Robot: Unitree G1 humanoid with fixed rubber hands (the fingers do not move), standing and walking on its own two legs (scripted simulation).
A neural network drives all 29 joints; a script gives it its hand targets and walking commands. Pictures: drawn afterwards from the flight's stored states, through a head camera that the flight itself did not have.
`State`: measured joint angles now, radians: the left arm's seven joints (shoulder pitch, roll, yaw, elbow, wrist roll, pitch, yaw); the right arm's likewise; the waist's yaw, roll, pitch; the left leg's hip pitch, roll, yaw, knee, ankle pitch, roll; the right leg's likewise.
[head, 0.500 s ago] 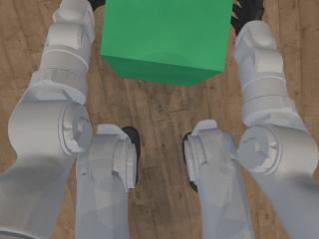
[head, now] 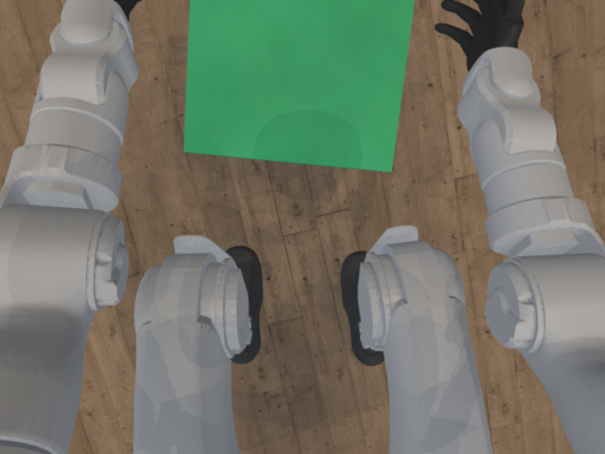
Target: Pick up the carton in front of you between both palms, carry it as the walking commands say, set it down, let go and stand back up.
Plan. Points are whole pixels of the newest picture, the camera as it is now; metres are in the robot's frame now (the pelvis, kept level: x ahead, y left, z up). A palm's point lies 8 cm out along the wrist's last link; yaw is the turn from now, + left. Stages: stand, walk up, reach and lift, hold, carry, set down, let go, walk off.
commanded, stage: set down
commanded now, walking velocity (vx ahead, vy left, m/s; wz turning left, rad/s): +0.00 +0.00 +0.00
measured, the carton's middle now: (294, 84) +0.50 +0.02 -0.25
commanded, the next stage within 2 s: let go in 0.86 s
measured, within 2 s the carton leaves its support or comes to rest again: neither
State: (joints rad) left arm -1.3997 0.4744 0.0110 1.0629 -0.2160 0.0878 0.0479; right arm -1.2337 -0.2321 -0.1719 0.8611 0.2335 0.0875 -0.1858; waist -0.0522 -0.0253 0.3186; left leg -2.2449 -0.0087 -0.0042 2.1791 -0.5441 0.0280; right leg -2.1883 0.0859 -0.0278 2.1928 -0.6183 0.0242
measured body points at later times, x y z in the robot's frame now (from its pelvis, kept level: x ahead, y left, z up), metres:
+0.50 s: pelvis +0.01 +0.01 +0.13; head +0.34 +0.03 +0.44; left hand +0.57 +0.22 +0.01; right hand +0.53 -0.18 +0.02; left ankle +0.12 +0.11 -0.34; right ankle +0.11 -0.11 -0.34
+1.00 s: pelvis +0.04 +0.01 +0.27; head +0.33 +0.04 +0.61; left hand +0.55 +0.23 +0.16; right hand +0.52 -0.18 +0.16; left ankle +0.12 +0.11 -0.34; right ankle +0.11 -0.11 -0.34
